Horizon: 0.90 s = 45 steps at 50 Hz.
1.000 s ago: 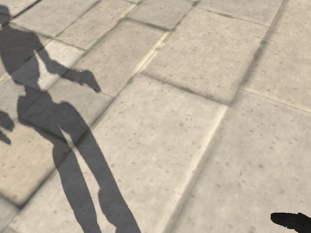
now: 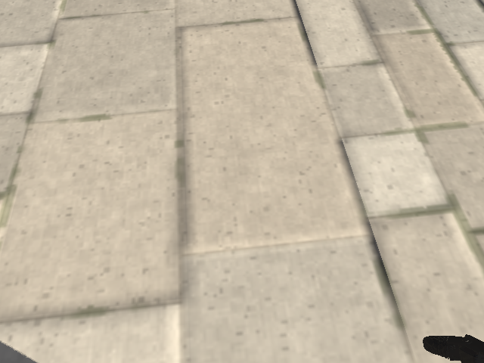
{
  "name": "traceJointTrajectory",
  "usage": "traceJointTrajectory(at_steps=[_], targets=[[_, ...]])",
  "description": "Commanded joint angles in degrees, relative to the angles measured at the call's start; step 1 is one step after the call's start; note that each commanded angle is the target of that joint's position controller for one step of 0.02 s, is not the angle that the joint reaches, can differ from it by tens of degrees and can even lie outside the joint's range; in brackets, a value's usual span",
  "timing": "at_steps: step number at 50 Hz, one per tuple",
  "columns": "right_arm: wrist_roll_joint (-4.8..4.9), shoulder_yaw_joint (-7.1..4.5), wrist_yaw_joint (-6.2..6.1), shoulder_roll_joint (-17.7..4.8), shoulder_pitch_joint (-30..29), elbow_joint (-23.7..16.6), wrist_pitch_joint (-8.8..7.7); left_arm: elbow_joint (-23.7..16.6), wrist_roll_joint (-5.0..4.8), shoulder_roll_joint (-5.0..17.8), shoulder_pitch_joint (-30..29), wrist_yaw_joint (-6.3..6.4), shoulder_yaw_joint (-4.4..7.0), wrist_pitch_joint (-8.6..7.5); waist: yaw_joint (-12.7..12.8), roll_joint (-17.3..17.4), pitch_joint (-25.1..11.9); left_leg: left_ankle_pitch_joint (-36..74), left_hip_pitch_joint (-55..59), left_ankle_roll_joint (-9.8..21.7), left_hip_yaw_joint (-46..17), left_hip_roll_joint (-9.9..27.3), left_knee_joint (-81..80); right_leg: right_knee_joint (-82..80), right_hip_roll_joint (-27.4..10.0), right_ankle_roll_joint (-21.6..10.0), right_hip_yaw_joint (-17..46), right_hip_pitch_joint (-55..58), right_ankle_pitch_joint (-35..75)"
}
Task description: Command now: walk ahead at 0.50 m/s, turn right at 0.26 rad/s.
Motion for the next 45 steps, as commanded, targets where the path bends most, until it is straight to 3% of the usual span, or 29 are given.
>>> traceJointTrajectory(at_steps=[1,3,4,5,6,7,8,9,10,12,14,17,21,24,26,28,29,30,31,32,33,34,35,36,37,39,42,45], targets=[[0.28,-1.65,0.62,-6.07,-5.89,-5.53,-1.47,-1.12,0.02,9.24,3.1,0.33,2.51,-0.12,0.26,-7.77,0.69,-3.76,2.71,2.24,1.0,-1.2,-3.01,-2.4,-17.13,-7.37,10.95,1.23,18.1],[0.23,-2.31,0.48,-7.1,-1.48,-4.72,-1.71,-0.98,0.04,9.4,2.01,0.39,2.58,0.36,-2.57,-9.13,-0.6,-7.74,8.64,4.45,2.95,-2.69,-5.26,2.0,-16.79,-6.01,10.87,3.09,28.21],[-0.11,-3.27,0.16,-8.78,4.72,-3.11,-1.87,-1.26,0.2,8.28,1.33,0.37,2.14,0.44,-5.71,-8.31,-4.89,-5.99,18.11,6.39,3.39,-2.74,-6.04,9.25,-13.86,-4.56,8.52,2.18,35.76],[-0.89,-4.05,-0.2,-11.58,14.03,-2.06,-1.96,-2.65,0.94,6.34,0.49,0.42,1.16,0.4,-9.93,-4.89,-13.35,-3.22,33.64,10.42,-4.32,4.98,-3.26,23.48,-10.57,-2.37,5.49,-5.32,29.76],[-1.16,-5.48,-0.09,-15.85,20.91,0.11,-1.3,-2.86,-0.13,2.45,8.28,0.38,-0.02,-0.43,-8.67,10.9,-21.92,-15.36,55.22,19.79,-28.46,16.74,-6.31,45.03,-1.56,2.56,-0.29,-26.85,4.18],[0.56,-4.3,0.41,-11.25,22.33,0.91,-1.02,-2.65,-0.33,5.06,6.97,0.24,0.06,-1.04,-9.79,12.27,-20.55,-27.92,56.23,19.82,-39.88,18.86,-13.64,51.18,-1.71,2.84,3.09,-36.04,-15.12],[1.03,-3.37,0.14,-8.39,18.88,0.6,-0.68,-3.54,-1.03,8.63,0.96,0.01,1.1,-1.2,-10.29,6.28,-11.34,-32.66,49.16,17.23,-33.18,17.49,-14.81,54.04,-4.93,2.66,2.89,-40.38,-11.23],[0.44,-2.89,-0.1,-7.56,15.17,-0.14,-0.19,-4.61,-0.69,8.39,-3.16,-0.01,0.91,-1.32,-9.09,1.74,-6.46,-29.26,41.5,15.71,-26.76,15.33,-15.88,52.44,-7.69,2.58,0.06,-39.84,-6.68],[-0.01,-2.38,-0.09,-6.39,12.8,-0.17,0.08,-5.23,0.19,7.72,-5.45,-0.13,0.97,-1.44,-7.76,0.16,-2.33,-24.14,34.73,15.54,-22.11,13.07,-17.75,48.43,-9.49,2.77,-1.16,-38.91,-3.53],[-0.58,-1.82,-0.06,-5.18,10.81,-0.21,-0.21,-4.57,0.39,5.97,-3.65,-0.3,0.97,-1.08,-5.07,2.69,-1.38,-16.28,28.12,15.0,-16.45,10.0,-20.36,43.62,-11.82,3.29,-1.8,-33.49,-0.09],[-0.03,-2.04,-0.14,-6.08,11.1,0.53,-0.57,-4.3,0.51,4.22,-3.22,-0.29,0.55,-0.69,-4.37,3.07,-1.42,-10.29,25.95,15.84,-12.22,9.31,-22.08,39.92,-12.4,4.24,-3.14,-32.63,1.53],[0.33,-2.59,-0.64,-8.15,12.28,1.82,-0.38,-5.61,0.99,2.86,-8.23,-0.26,-0.13,-0.99,-5.44,1.35,-0.43,-3.69,26.03,15.7,-6.99,8.44,-23.6,29.79,-12.96,5.47,-4.22,-33.71,10.06],[1.04,-2.73,-0.97,-9.37,15.92,3.86,0.41,-6.98,0.57,1.63,-15.82,-1.1,-0.73,-1.83,-8.53,1.14,0.67,-2.16,26.65,13.58,-1.85,6.62,-23.19,16.01,-10.78,5.61,-6.46,-29.41,21.4],[1.36,-2.85,-1.02,-9.92,19.03,5.61,1.22,-8.51,0.02,2.2,-20.2,-1.93,-0.59,-2.22,-9.85,1.41,1.8,-2.45,31.05,13.17,-2.77,8.86,-21.64,11.48,-9.74,4.67,-6.54,-29.57,21.44],[1.52,-3.1,-1.26,-10.48,19.64,6.39,1.93,-9.34,-0.01,2.96,-21.36,-2.51,-0.34,-2.47,-9.27,1.87,2.15,-0.04,34.89,12.41,-3.57,10.7,-19.53,9.27,-9.25,3.23,-6.39,-29.83,17.53],[1.55,-3.41,-1.63,-11.43,18.83,6.68,2.57,-8.81,0.17,4.51,-18.26,-2.69,0.35,-2.66,-6.68,2.74,0.27,9.17,37.22,11.16,-3.21,11.12,-14.99,7.46,-7.78,1.5,-7.54,-24.52,13.61],[1.62,-3.33,-1.8,-11.42,17.78,6.59,2.86,-7.22,0.44,6.02,-12.56,-2.45,1.27,-2.67,-3.17,2.49,-3.2,17.85,36.44,9.97,-1.18,9.34,-8.3,5.57,-6.18,0.04,-9.22,-16.01,14.06],[1.1,-2.57,-1.98,-9.67,17.79,6.16,2.91,-4.83,0.75,8.96,-3.73,-1.89,2.63,-2.55,0.73,1.33,-9.63,17.68,31.11,8.13,1.18,6.47,2.81,6.86,-7.91,-2.1,-7.77,-1.96,15.78],[-0.03,-0.89,-1.89,-4.98,21.23,4.08,2.12,-3.95,1.97,14.38,4.52,-1.36,3.82,-2.27,1.63,-8.01,-19.34,-0.67,11.94,4.57,4.34,0.59,24.15,8.87,-22.2,-8.94,11.49,20.55,14.87],[0.21,0.13,-1.55,-2.27,24.69,4.63,0.95,-2.75,1.05,14.33,6.97,-1.58,3.75,-1.91,0.74,-18.49,-24.89,-37.96,-2.19,3.09,-0.56,-6.09,36.79,0.77,-28.96,-14.15,32.29,28.91,4.22],[1.89,-1.37,-1.07,-8.08,19.66,4.26,0.34,-2.89,0.56,9.63,5.42,-1.43,2.4,-1.78,2.3,-12.63,-18.26,-37.12,-8.63,3.72,-4.26,-2.77,41.99,-1.68,-27.4,-11.58,28.95,24.65,-3.11],[2.62,-1.71,-0.89,-9.2,14.93,2.82,0.08,-3.17,0.42,8.3,1.34,-1.25,1.81,-1.76,1.39,-9.78,-10.5,-31.56,-10.24,4.13,-2.49,-0.18,41.01,-3.29,-25.88,-9.61,20.77,16.25,-0.76],[1.95,-1.73,-1.05,-8.67,12.75,2.6,0.21,-3.35,0.94,6.93,-2.21,-1.3,1.34,-1.85,-0.3,-6.37,-6.52,-26.8,-8.23,3.9,-1.63,1.92,38.22,-5.22,-23.71,-8.56,15.3,8.62,3.44],[1.47,-2.01,-1.11,-8.09,12.87,2.79,0.79,-3.4,1.39,5.34,-4.78,-1.47,0.91,-2.19,-2.27,-6.6,-3.8,-23.51,-5.55,3.53,-1.89,3.51,35.58,-7.44,-21.78,-7.93,10.81,2.92,7.47],[1.59,-2.01,-1.12,-7.1,14.62,3.35,1.59,-3.18,1.72,4.67,-6.24,-1.55,0.82,-2.67,-3.96,-8.09,-3.36,-21.34,-2.12,3.11,-2.34,4.42,34.59,-9.39,-20.74,-7.59,7.68,-0.83,9.54],[1.76,-1.81,-1.38,-5.02,16.05,4.06,2.96,-2.03,1.66,4.6,-7.09,-1.56,1.06,-3.7,-5.3,-7.79,-2.14,-18.88,-0.56,2.1,-2.59,4.54,33.39,-12.25,-20.19,-7.9,2.4,-4.61,13.97],[1.4,-1.93,-1.65,-4.4,12.53,2.8,3.51,-0.05,2.11,5.78,-6.15,-0.95,1.61,-4.21,-4.96,-5.84,0.12,-11.37,-4.86,0.96,-4.2,4.24,27.74,-13.83,-19.95,-7.54,-3.81,-4.12,20.26],[1.26,-1.68,-0.8,-3.48,8.65,1.76,2.95,0.95,1.92,6.5,-6.1,-0.36,1.69,-3.98,-3.83,-5.4,1.01,-1.53,-3.95,1.24,-2.15,3.38,17.13,-14.32,-18.05,-5.59,-10.33,-2.85,22.92]])
Next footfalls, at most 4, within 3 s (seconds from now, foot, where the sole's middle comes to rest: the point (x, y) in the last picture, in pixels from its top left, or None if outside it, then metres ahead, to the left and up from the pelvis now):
0.08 left None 0.23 0.13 -0.78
0.60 right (325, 350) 0.51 -0.12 -0.78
1.14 left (241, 252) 0.80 0.13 -0.78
1.58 right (275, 182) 1.09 0.03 -0.78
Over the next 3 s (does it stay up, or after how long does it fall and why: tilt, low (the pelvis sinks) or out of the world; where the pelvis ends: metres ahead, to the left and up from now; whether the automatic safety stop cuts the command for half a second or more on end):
stays up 0.96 0.10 0.00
